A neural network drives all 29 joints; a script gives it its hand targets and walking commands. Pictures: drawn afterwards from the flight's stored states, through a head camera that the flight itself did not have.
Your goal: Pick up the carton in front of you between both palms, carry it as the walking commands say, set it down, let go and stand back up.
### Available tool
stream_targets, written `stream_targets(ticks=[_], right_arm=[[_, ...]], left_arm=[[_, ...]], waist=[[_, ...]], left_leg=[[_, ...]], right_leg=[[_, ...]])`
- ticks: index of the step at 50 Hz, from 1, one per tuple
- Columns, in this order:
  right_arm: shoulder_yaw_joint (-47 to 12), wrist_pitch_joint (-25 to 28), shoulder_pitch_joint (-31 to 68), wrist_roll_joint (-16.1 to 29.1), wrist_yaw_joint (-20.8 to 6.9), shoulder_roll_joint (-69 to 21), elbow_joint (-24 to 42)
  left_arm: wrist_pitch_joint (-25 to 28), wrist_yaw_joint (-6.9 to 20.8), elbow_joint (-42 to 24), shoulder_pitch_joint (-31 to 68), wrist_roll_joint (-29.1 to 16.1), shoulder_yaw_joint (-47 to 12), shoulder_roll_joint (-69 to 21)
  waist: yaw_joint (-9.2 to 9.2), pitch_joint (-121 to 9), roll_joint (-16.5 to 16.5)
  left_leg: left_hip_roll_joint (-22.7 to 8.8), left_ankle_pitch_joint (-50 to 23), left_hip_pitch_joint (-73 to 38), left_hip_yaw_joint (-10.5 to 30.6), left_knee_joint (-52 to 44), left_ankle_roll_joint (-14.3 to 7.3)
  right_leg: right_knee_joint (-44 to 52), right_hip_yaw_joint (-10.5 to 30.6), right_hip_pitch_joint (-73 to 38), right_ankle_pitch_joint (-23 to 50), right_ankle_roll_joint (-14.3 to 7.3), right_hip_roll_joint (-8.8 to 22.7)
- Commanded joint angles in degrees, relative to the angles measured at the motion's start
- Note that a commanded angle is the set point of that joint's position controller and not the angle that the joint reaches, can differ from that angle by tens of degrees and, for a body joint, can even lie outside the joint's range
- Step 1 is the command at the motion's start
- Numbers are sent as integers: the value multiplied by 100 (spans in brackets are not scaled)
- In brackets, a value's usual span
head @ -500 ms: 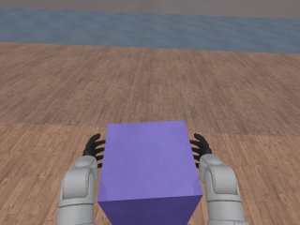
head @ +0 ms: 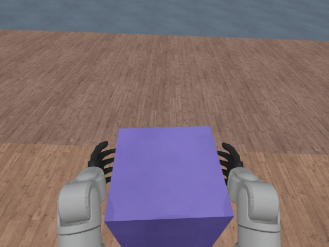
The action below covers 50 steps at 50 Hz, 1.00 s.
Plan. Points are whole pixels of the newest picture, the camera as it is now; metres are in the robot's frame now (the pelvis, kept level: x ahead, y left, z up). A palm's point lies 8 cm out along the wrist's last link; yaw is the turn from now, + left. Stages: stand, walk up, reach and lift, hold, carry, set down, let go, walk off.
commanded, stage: carry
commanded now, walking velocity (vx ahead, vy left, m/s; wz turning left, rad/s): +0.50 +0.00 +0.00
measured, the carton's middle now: (166, 192) +0.26 -0.01 +0.02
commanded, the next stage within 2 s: none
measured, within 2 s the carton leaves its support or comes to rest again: neither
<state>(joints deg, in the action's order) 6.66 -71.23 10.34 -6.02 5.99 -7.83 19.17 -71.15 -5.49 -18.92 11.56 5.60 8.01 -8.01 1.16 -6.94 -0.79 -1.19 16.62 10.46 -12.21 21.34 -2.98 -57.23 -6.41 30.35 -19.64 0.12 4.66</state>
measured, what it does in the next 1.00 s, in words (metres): walks ahead: right foot, then left foot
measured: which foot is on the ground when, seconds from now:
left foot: down 0.00-0.24, up 0.26-0.62, down 0.64-1.00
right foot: up 0.00-0.18, down 0.20-0.68, up 0.70-0.82, down 0.84-1.00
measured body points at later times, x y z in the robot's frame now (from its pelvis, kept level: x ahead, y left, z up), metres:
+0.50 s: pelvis +0.33 -0.03 +0.01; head +0.35 -0.04 +0.46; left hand +0.59 +0.15 +0.07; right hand +0.62 -0.15 +0.06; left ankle +0.39 +0.12 -0.69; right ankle +0.29 -0.10 -0.74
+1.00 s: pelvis +0.55 +0.01 -0.01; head +0.55 +0.01 +0.44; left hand +0.84 +0.16 +0.08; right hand +0.84 -0.14 +0.08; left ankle +0.56 +0.09 -0.74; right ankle +0.47 -0.11 -0.74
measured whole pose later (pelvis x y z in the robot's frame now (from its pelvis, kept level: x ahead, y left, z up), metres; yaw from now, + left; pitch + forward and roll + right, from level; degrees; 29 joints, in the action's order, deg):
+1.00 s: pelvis +0.55 +0.01 -0.01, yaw +1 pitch +4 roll +1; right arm 6.5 -68.9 9.9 -6.2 5.2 -7.7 19.0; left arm -69.1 -4.5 -19.4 10.7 7.2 7.0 -7.9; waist 0.6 -5.8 0.8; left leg -2.4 14.3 18.2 -14.0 29.1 -2.8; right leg -28.2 -8.0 9.8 -21.5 1.4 4.1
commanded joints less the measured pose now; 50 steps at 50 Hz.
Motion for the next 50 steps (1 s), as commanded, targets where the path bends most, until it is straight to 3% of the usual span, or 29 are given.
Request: stream_targets(ticks=[1,4,7,9,10,11,12,13,14,15,16,18,20,24,27,29,31,32,33,34,35,37,38,39,41,43,44,45,50], right_arm=[[-4079,21,2830,2458,-1524,-5118,320],[-4106,91,2612,2475,-1642,-5137,235],[-4107,162,2516,2440,-1691,-5133,246],[-4123,185,2525,2440,-1700,-5087,328],[-4134,195,2492,2421,-1701,-5047,338],[-4135,208,2533,2389,-1712,-4996,343],[-4204,179,2655,2431,-1710,-5017,490],[-4223,214,2707,2406,-1714,-5018,469],[-4242,271,2665,2391,-1710,-5207,394],[-4231,340,2623,2395,-1701,-5341,407],[-4248,402,2548,2360,-1679,-5474,358],[-4235,520,2291,2238,-1612,-5593,301],[-4242,609,1976,2093,-1537,-5627,221],[-4300,663,1783,1969,-1424,-5476,364],[-4353,545,2044,2125,-1396,-5181,757],[-4329,405,2075,2202,-1415,-4950,849],[-4269,272,2065,2234,-1450,-4752,813],[-4217,201,2118,2233,-1471,-4627,782],[-4127,132,2191,2219,-1488,-4480,735],[-4023,108,2133,2181,-1513,-4480,504],[-3961,109,1974,2219,-1525,-4582,340],[-3979,128,2159,2285,-1555,-4912,344],[-3998,153,2296,2306,-1568,-5082,371],[-4015,178,2376,2317,-1577,-5210,399],[-4058,236,2408,2329,-1590,-5338,468],[-4096,280,2445,2351,-1602,-5319,553],[-4133,276,2569,2370,-1611,-5303,576],[-4145,249,2575,2359,-1614,-5262,535],[-4069,148,2263,2196,-1599,-5038,94]], left_arm=[[35,1424,113,2240,-2099,-4103,-5117],[138,1365,135,1983,-1879,-4080,-5226],[198,1372,-27,2049,-1902,-4143,-5234],[232,1397,-43,1992,-1939,-4154,-5234],[247,1417,-27,1958,-1958,-4147,-5233],[252,1438,-32,1901,-1963,-4151,-5247],[310,1467,144,1918,-1911,-4102,-5138],[340,1492,100,1916,-2030,-4200,-5358],[370,1513,-48,2041,-2150,-4261,-5468],[412,1533,-112,2121,-2232,-4329,-5624],[455,1547,-220,2212,-2293,-4401,-5714],[502,1588,-350,2200,-2405,-4512,-5751],[522,1653,-362,1997,-2437,-4540,-5661],[519,1737,-455,1768,-2446,-4498,-5322],[446,1683,-606,1683,-2356,-4372,-5039],[358,1612,-609,1602,-2249,-4262,-4846],[244,1554,-596,1647,-2157,-4168,-4651],[184,1532,-573,1687,-2112,-4119,-4539],[108,1514,-575,1806,-2080,-4092,-4410],[5,1485,-633,1982,-2147,-4146,-4378],[-36,1488,-645,2023,-2157,-4183,-4393],[-5,1510,-510,2191,-2166,-4252,-4720],[36,1521,-505,2308,-2197,-4281,-4920],[76,1524,-490,2370,-2216,-4297,-5070],[154,1515,-457,2274,-2203,-4327,-5226],[198,1505,-509,2239,-2200,-4350,-5260],[194,1497,-537,2298,-2182,-4344,-5252],[175,1498,-494,2289,-2156,-4316,-5205],[103,1552,56,1908,-2062,-4131,-5031]], waist=[[-9,-905,-463],[18,-589,-672],[7,-488,-902],[-133,-852,-900],[-203,-1181,-711],[-349,-1513,-228],[-295,-1862,1331],[-275,-1671,1466],[-247,-1574,1117],[-233,-1573,566],[-208,-1487,217],[-166,-1494,453],[-179,-1396,653],[-184,-950,901],[-223,-772,1099],[-222,-727,1077],[-117,-716,747],[-83,-791,614],[-43,-1144,17],[31,-1761,-1029],[25,-1914,-1186],[-32,-1830,-717],[-42,-1644,-771],[-43,-1656,-799],[-64,-1885,-651],[-70,-1924,-413],[-72,-1752,-207],[-54,-1602,28],[-99,-1480,238]], left_leg=[[-1456,-2483,-1873,1337,-915,-436],[-1169,-3168,-1659,728,-825,-353],[-1145,-3818,-1344,437,-611,-229],[-1003,-4422,-1117,-38,422,-24],[-818,-4113,-630,-209,1319,92],[-740,-2693,262,-117,2593,206],[6,-835,1863,93,4421,496],[166,883,2681,859,5315,346],[-209,811,2833,1136,5660,186],[-427,581,2792,1210,5566,119],[-601,268,2700,1260,5119,105],[-633,-66,2331,1091,4313,151],[-544,-183,2291,870,3652,236],[-252,-681,2294,298,2107,350],[-53,-1348,1896,18,1283,355],[-7,-1898,1333,-117,835,338],[89,-2620,232,-339,35,309],[-149,-3012,-476,-149,-76,309],[-1095,-5239,-1355,786,382,139],[-1982,-6415,-2594,1873,657,-664],[-2183,-5806,-2466,2374,217,-953],[-1956,-4367,-1894,1939,-212,-738],[-1780,-4066,-1551,1603,-254,-518],[-1609,-3623,-1379,1365,-304,-381],[-1399,-2935,-1213,958,-153,-221],[-1199,-2552,-923,623,58,-48],[-1091,-2589,-861,475,280,30],[-996,-2856,-683,463,435,109],[-886,-4186,-419,453,1138,105]], right_leg=[[987,-76,1028,639,32,43],[2182,-497,589,1061,-15,-200],[2721,-795,-401,1714,-177,-387],[2990,-1104,-1683,1683,-250,-669],[3036,-1166,-2752,1287,-276,-739],[3148,-133,-3798,534,-340,50],[4067,3092,-4684,-679,-1228,1795],[4622,3893,-4655,99,-1494,2081],[4464,3158,-4415,924,-1403,1953],[4299,2610,-4107,1608,-1242,1788],[4299,2119,-3754,1870,-1031,1655],[4445,1360,-3365,1813,-725,1418],[4586,935,-3273,1787,-708,1271],[4257,-22,-3354,3769,-596,913],[4050,-436,-3278,4501,-470,773],[3744,-606,-3138,4220,-375,717],[2947,-833,-2755,3855,-125,514],[2562,-746,-2403,3407,43,432],[1728,-632,-1863,1730,233,235],[881,-261,-837,-247,352,-53],[482,-25,-600,-1358,318,-223],[1215,349,-790,-1534,137,-40],[1942,306,-1014,-1610,103,17],[2473,188,-1303,-1341,113,-57],[3191,-32,-1879,-101,144,-81],[3515,-5,-2251,943,200,196],[3528,110,-2198,1236,205,391],[3238,175,-2210,1984,184,562],[2770,110,-2313,3827,147,533]])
